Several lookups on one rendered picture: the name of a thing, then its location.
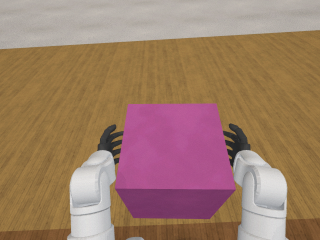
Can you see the right robot hand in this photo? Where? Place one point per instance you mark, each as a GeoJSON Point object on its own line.
{"type": "Point", "coordinates": [240, 142]}

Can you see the robot right forearm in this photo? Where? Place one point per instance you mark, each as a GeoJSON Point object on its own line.
{"type": "Point", "coordinates": [264, 198]}

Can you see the left robot hand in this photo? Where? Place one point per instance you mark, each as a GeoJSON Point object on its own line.
{"type": "Point", "coordinates": [106, 139]}

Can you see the robot left forearm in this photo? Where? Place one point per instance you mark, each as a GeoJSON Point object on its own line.
{"type": "Point", "coordinates": [90, 199]}

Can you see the carton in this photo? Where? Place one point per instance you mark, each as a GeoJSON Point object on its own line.
{"type": "Point", "coordinates": [174, 162]}

